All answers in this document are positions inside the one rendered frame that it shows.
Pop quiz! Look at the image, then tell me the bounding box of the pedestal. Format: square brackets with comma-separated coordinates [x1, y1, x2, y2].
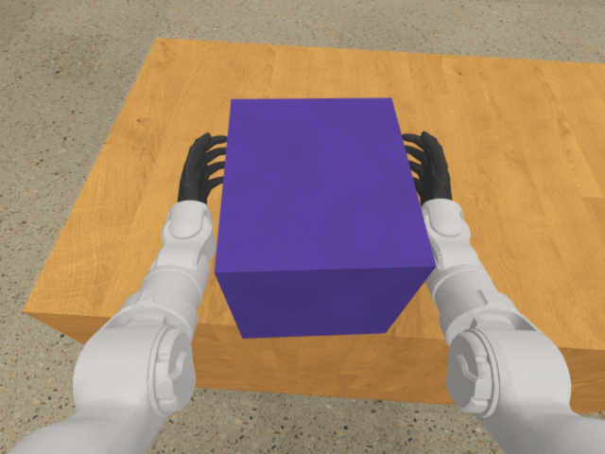
[22, 38, 605, 414]

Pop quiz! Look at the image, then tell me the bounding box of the robot left forearm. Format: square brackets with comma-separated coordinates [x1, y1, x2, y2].
[73, 201, 216, 404]

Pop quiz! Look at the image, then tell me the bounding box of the carton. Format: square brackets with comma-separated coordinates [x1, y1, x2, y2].
[215, 97, 437, 339]

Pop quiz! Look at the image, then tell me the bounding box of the robot right forearm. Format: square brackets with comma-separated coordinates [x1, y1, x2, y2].
[421, 199, 571, 402]

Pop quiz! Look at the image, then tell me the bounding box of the right robot upper arm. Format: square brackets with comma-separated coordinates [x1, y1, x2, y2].
[446, 328, 605, 454]

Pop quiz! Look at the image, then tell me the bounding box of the right robot hand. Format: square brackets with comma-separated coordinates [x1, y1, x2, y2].
[402, 131, 452, 207]

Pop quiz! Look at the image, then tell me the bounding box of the left robot hand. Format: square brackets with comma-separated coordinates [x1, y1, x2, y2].
[178, 132, 228, 205]

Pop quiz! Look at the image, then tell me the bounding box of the left robot upper arm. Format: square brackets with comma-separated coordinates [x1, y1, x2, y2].
[7, 324, 196, 454]

